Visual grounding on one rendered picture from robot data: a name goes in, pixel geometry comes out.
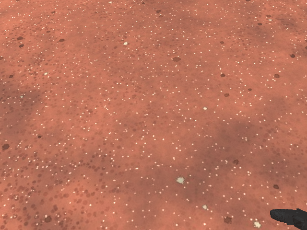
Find robot right hand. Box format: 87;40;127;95
270;208;307;230

